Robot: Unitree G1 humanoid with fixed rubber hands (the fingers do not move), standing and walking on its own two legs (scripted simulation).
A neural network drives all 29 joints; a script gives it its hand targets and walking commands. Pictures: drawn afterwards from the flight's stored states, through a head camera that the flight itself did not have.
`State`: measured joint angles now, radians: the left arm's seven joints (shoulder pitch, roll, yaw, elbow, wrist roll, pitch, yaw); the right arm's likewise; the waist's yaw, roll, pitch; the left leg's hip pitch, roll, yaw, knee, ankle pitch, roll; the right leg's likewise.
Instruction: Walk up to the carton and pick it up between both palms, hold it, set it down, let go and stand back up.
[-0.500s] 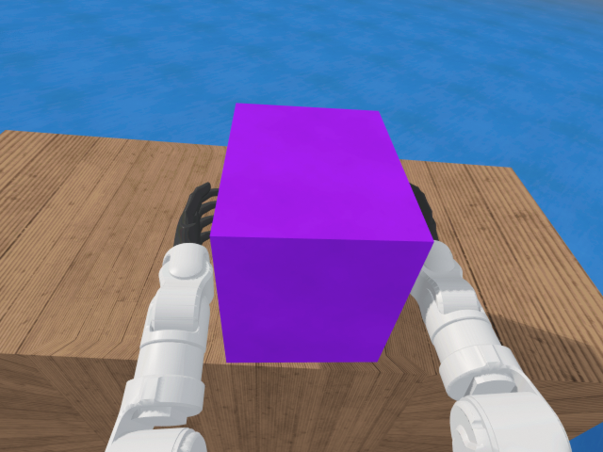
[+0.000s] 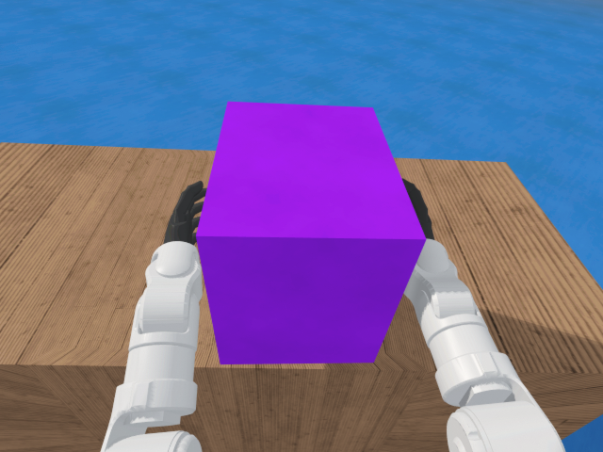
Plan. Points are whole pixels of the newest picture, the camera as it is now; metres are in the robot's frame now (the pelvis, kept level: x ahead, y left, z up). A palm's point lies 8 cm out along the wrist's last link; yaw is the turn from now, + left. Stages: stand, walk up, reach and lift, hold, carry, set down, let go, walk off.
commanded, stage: reach and lift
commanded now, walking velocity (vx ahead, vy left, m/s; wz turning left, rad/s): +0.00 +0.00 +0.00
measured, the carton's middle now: (299, 230) +0.41 -0.01 +0.11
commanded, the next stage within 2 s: hold in 0.94 s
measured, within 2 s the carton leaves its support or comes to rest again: neither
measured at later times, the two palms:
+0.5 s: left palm (180, 230) +0.37 +0.15 +0.15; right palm (419, 229) +0.36 -0.16 +0.15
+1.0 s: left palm (180, 222) +0.37 +0.15 +0.16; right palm (423, 222) +0.36 -0.16 +0.16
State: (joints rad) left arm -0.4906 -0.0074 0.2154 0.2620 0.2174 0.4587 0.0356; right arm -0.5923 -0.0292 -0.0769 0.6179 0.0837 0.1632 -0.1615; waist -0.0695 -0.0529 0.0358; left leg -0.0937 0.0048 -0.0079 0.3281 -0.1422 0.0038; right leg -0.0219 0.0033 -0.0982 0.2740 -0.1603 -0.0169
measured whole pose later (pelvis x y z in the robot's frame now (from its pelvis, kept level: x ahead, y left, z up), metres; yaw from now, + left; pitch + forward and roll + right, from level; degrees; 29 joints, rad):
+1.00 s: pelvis +0.00 +0.01 +0.00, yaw -1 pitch -7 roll -1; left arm -0.56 -0.01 0.24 0.22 0.25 0.58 0.03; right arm -0.67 -0.05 -0.08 0.62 0.14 0.24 -0.16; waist -0.07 -0.06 0.03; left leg -0.06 0.00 0.01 0.33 -0.14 0.01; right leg -0.01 0.00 -0.07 0.28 -0.16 -0.01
